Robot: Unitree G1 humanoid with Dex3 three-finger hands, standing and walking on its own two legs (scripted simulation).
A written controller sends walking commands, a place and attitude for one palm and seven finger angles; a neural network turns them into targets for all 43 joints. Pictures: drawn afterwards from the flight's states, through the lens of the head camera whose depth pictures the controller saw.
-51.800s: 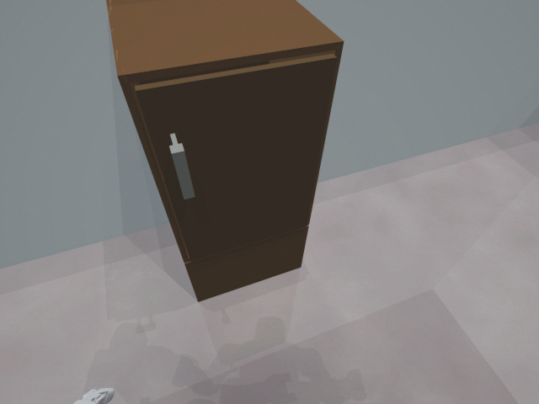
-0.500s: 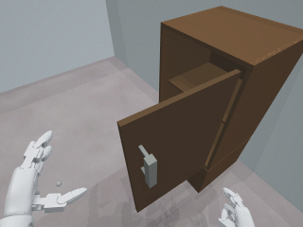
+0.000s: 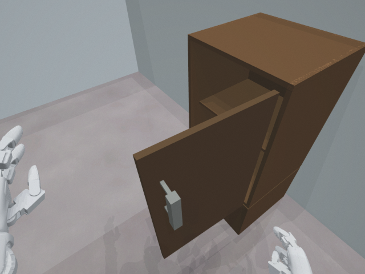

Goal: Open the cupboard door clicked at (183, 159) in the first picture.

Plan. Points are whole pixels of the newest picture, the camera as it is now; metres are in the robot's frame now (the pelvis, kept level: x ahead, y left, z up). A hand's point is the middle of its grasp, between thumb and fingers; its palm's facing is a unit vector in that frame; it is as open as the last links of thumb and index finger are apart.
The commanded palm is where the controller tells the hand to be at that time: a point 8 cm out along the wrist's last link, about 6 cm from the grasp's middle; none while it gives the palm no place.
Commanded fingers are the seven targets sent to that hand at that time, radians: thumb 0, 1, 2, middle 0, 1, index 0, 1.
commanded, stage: draw the hand back to the body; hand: left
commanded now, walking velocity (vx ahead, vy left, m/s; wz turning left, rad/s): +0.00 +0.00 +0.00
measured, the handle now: (170, 204) +0.28 +0.08 -0.02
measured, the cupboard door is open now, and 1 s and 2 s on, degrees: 87 87 87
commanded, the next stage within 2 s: step back with the hand held close in 0.24 s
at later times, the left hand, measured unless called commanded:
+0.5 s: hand (39, 197) +0.18 +0.26 +0.16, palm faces +0.45 -0.77 -0.45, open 7.4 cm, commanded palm +0.12 +0.29 +0.17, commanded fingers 0.00 0.90 0.90 -0.20 -0.30 -0.20 -0.30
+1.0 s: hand (9, 245) +0.11 +0.27 +0.14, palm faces +0.43 -0.77 -0.47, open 7.4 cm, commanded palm +0.05 +0.31 +0.17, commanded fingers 0.00 0.90 0.90 -0.20 -0.30 -0.20 -0.30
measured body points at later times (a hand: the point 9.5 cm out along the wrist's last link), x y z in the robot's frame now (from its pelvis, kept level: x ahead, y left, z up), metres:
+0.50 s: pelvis -0.02 -0.01 +0.00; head -0.02 -0.02 +0.45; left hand +0.15 +0.30 +0.18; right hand +0.17 -0.23 -0.08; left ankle -0.04 +0.11 -0.74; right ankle +0.01 -0.12 -0.74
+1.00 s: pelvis -0.09 +0.01 -0.01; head -0.08 +0.02 +0.43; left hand +0.08 +0.31 +0.17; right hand +0.09 -0.23 -0.09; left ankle -0.04 +0.11 -0.74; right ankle +0.01 -0.12 -0.74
